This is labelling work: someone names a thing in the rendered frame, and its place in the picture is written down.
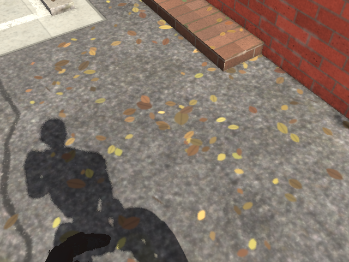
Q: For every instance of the left robot hand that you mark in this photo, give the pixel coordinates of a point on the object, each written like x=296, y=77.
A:
x=76, y=245

